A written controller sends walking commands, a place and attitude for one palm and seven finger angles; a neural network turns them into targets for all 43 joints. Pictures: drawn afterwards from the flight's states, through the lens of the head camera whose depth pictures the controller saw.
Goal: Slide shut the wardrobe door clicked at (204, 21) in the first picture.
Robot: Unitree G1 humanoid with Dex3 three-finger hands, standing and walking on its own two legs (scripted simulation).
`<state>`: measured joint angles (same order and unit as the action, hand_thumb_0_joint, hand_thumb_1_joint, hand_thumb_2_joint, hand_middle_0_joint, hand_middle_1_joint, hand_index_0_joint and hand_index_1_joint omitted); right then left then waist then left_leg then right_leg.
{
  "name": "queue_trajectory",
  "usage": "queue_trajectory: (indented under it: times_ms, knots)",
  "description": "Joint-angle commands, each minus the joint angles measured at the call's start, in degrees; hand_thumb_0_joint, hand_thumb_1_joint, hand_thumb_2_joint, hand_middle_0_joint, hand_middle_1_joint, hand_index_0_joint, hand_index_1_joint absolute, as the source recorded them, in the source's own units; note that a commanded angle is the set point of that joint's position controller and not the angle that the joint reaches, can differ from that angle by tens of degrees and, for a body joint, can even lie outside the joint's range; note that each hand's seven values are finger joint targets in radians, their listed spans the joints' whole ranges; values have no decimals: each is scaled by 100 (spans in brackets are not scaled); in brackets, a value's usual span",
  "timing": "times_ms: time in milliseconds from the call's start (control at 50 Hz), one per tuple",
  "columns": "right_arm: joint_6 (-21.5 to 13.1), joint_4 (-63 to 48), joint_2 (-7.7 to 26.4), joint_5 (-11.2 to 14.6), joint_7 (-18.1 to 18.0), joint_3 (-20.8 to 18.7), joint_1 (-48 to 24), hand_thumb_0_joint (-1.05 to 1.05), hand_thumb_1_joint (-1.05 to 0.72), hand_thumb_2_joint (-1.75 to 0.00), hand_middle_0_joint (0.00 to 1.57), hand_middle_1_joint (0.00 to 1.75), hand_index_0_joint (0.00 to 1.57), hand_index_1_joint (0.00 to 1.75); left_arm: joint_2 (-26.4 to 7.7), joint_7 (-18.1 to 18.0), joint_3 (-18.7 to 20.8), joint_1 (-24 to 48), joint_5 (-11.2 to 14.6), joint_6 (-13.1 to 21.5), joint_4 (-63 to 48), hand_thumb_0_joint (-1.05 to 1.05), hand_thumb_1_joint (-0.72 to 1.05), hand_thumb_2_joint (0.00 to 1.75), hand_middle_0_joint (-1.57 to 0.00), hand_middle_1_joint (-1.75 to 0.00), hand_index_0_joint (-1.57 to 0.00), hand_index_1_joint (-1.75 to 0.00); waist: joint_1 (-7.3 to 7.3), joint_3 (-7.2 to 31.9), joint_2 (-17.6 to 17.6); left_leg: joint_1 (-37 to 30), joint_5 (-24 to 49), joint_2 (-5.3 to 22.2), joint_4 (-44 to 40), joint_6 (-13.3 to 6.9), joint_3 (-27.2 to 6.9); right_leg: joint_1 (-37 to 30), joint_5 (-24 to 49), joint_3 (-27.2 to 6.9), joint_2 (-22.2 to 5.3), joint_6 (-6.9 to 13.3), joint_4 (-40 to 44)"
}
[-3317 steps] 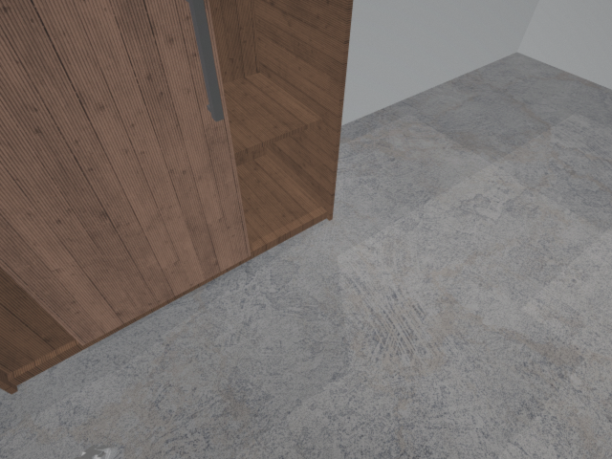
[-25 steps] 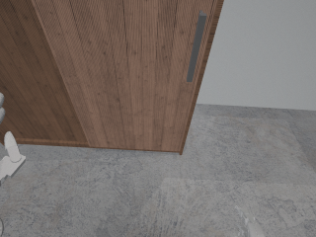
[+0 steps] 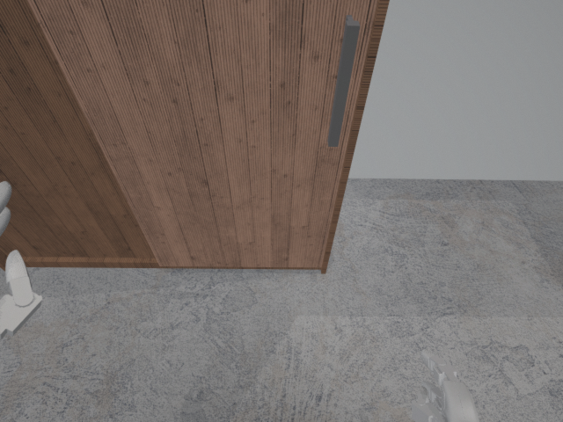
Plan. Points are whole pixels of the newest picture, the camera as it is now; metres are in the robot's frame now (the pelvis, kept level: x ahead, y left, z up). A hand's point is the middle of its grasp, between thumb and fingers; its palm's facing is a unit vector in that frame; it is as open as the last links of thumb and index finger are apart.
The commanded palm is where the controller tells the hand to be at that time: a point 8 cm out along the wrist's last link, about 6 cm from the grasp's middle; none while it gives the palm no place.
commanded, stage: let the arm hang, fingers relaxed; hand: left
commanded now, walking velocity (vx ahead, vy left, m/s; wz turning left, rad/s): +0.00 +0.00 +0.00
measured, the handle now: (340, 87) +0.75 -0.08 +0.09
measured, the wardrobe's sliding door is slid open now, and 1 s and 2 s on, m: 0.00 0.00 0.00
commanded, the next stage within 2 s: look to check the result in 1.12 s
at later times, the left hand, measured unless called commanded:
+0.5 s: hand out of the picture -0.05 +0.20 -0.17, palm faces +0.01 -0.98 -0.21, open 7.1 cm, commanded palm none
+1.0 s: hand out of the picture +0.01 +0.19 -0.17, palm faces -0.01 -0.98 -0.21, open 7.3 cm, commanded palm none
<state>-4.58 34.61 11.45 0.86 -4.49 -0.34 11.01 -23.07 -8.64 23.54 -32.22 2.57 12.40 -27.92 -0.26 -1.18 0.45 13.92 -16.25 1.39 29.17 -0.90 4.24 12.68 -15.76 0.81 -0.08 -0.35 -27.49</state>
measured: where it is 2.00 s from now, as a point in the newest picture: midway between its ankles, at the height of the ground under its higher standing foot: outside the picture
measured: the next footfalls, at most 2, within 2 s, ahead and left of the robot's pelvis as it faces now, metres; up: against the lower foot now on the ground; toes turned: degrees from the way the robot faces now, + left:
none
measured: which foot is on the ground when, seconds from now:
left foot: down 0.00-1.00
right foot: down 0.00-1.00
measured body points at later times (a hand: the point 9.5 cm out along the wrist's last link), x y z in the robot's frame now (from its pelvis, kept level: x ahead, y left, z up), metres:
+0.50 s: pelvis -0.03 +0.01 +0.00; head +0.00 +0.02 +0.45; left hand -0.05 +0.25 -0.15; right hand -0.04 -0.23 -0.15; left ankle -0.01 +0.10 -0.74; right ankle -0.02 -0.12 -0.74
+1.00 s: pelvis -0.03 +0.02 +0.01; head -0.02 +0.01 +0.46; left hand +0.01 +0.25 -0.15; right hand -0.01 -0.21 -0.15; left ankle -0.01 +0.10 -0.74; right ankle -0.02 -0.12 -0.74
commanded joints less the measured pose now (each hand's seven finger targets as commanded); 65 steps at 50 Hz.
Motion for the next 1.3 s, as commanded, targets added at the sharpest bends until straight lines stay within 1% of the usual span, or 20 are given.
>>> queue_trajectory:
  times_ms: [0,20,60,80,120,160,180,240,320,400,480,560,640,820,920,1000,1040,1120,1220,1280]
  knots:
    - [-547,351,1795,27,516,-474,-744,0,-90,-90,20,30,20,30,-160,722,-1713,645,-439,-582,3306,0,90,90,-20,-30,-20,-30,-245,406,177,135,2237,509,563,-95,-479,316,2852,-182,-902,144,-537]
    - [-193,328,1508,19,532,-505,-310,0,-90,-90,20,30,20,30,-62,837,-1581,710,-404,-1017,3458,0,90,90,-20,-30,-20,-30,-165,739,216,58,1657,554,330,-57,-502,379,2035,-461,-869,188,-269]
    - [28,362,1308,-102,503,-359,-165,0,-90,-90,20,30,20,30,156,877,-1747,1074,-419,-1128,3996,0,90,90,-20,-30,-20,-30,-75,655,-268,339,1112,641,125,-238,-780,516,1014,-257,-699,140,-290]
    - [104,371,1314,-149,493,-310,-213,0,-90,-90,20,30,20,30,99,881,-1804,1289,-430,-1150,4302,0,90,90,-20,-30,-20,-30,-47,526,-658,515,1019,616,33,-302,-891,413,884,-252,-638,128,-227]
    - [199,493,1355,-199,471,-278,-212,0,-90,-90,20,30,20,30,-5,864,-1888,1640,-433,-1155,5043,0,90,90,-20,-30,-20,-30,-64,524,-1254,324,1249,490,71,-275,-852,287,1219,-432,-709,213,-86]
    - [307,711,1215,-230,460,-209,-166,0,-90,-90,20,30,20,30,46,814,-2020,1888,-397,-1220,5786,0,90,90,-20,-30,-20,-30,-69,448,-855,156,1487,436,-128,-213,-808,179,1361,-484,-715,227,-82]
    - [353,845,1126,-243,452,-156,-179,0,-90,-90,20,30,20,30,98,790,-2086,1947,-379,-1254,6155,0,90,90,-20,-30,-20,-30,-44,383,-584,127,1417,438,-307,-201,-823,124,1115,-465,-656,176,-18]
    - [433,1227,1017,-232,440,-59,-179,0,-90,-90,20,30,20,30,144,769,-2188,1931,-366,-1291,7102,0,90,90,-20,-30,-20,-30,17,84,180,231,585,449,-803,-184,-866,27,217,-438,-511,112,327]
    - [458,1738,732,-248,362,-74,116,0,-90,-90,20,30,20,30,464,758,-2131,1684,-360,-1230,7957,0,90,90,-20,-30,-20,-30,-6,127,740,126,-291,380,-1008,-158,-764,-30,-72,-487,-493,211,731]
    - [462,2095,655,-204,319,-105,470,0,-90,-90,20,30,20,30,460,749,-2190,1637,-331,-1192,8458,0,90,90,-20,-30,-20,-30,-36,162,530,-4,-135,422,-1018,-160,-775,-138,148,-418,-508,232,854]
    - [448,2377,630,-175,280,-137,721,0,-90,-90,20,30,20,30,519,723,-2230,1569,-321,-1166,8832,0,90,90,-20,-30,-20,-30,-50,65,124,-204,224,508,-1040,-181,-763,-101,355,-355,-514,212,879]
    - [455,2585,558,-168,265,-144,845,0,-90,-90,20,30,20,30,560,700,-2239,1512,-326,-1184,9082,0,90,90,-20,-30,-20,-30,-40,-194,-14,-152,44,546,-1182,-197,-761,-7,231,-319,-496,197,878]
    - [447,2692,533,-164,265,-158,912,0,-90,-90,20,30,20,30,575,679,-2232,1441,-333,-1172,9187,0,90,90,-20,-30,-20,-30,-20,-201,-134,-181,94,520,-1185,-211,-727,-7,246,-352,-495,196,878]
    - [424,2790,456,-186,272,-162,740,0,-90,-90,20,30,20,30,663,670,-2218,1636,-347,-1165,9204,0,90,90,-20,-30,-20,-30,-44,-430,-45,-158,133,509,-1285,-178,-699,118,296,-385,-512,146,873]
    - [383,2785,517,-190,272,-168,600,0,-90,-90,20,30,20,30,617,681,-2183,1755,-347,-1136,9151,0,90,90,-20,-30,-20,-30,-40,-275,-23,-272,460,505,-1246,-163,-683,-5,529,-394,-532,141,865]
    - [353,2777,631,-189,268,-177,446,0,-90,-90,20,30,20,30,513,690,-2156,1882,-344,-1119,9115,0,90,90,-20,-30,-20,-30,-33,-131,126,-434,817,532,-1220,-158,-688,-114,748,-386,-561,138,852]
    - [347,2745,724,-172,269,-190,400,0,-90,-90,20,30,20,30,424,695,-2138,1931,-349,-1102,9086,0,90,90,-20,-30,-20,-30,-33,-64,17,-513,1021,557,-1194,-163,-682,-171,880,-379,-566,139,868]
    - [347,2753,862,-183,271,-201,227,0,-90,-90,20,30,20,30,308,717,-2124,2092,-342,-1106,9090,0,90,90,-20,-30,-20,-30,-34,-160,125,-502,840,561,-1285,-145,-717,-174,724,-385,-584,145,955]
    - [331,2726,1105,-183,280,-222,60,0,-90,-90,20,30,20,30,100,737,-2101,2260,-341,-1078,9073,0,90,90,-20,-30,-20,-30,-46,51,-9,-686,1069,590,-1276,-148,-730,-286,895,-424,-618,171,998]
    - [341,2719,1235,-178,293,-230,-68,0,-90,-90,20,30,20,30,-31,750,-2097,2375,-338,-1080,9062,0,90,90,-20,-30,-20,-30,-49,2,3,-690,969,610,-1320,-133,-742,-264,792,-430,-636,167,1061]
